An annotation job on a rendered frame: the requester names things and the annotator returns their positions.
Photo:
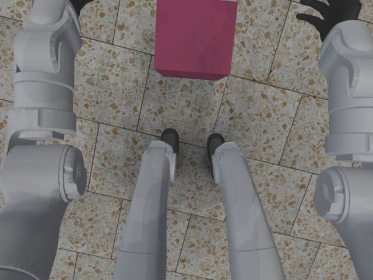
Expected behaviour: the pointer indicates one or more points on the robot left hand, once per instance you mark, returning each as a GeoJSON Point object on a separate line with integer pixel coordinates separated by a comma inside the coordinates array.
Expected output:
{"type": "Point", "coordinates": [79, 4]}

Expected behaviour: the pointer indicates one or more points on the robot right upper arm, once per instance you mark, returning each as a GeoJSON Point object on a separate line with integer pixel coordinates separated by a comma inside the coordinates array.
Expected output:
{"type": "Point", "coordinates": [344, 196]}

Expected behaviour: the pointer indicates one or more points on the robot left upper arm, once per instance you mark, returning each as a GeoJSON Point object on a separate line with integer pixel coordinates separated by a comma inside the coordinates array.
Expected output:
{"type": "Point", "coordinates": [38, 183]}

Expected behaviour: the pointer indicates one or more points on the carton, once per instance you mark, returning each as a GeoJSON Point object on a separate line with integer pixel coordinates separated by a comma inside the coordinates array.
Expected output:
{"type": "Point", "coordinates": [194, 38]}

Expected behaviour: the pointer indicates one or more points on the left robot thigh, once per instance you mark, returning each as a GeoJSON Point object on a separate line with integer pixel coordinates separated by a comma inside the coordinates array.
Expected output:
{"type": "Point", "coordinates": [143, 251]}

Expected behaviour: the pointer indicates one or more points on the right robot forearm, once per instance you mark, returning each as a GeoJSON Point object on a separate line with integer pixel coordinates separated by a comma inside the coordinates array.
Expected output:
{"type": "Point", "coordinates": [347, 63]}

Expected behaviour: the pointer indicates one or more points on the left robot forearm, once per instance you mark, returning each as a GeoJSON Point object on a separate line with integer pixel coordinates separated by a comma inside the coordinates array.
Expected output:
{"type": "Point", "coordinates": [43, 76]}

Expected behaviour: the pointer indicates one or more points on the robot right hand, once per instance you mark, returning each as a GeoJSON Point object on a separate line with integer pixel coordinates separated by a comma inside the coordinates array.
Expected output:
{"type": "Point", "coordinates": [338, 11]}

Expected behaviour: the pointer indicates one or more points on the left robot shin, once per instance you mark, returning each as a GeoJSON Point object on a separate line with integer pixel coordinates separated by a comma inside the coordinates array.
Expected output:
{"type": "Point", "coordinates": [157, 144]}

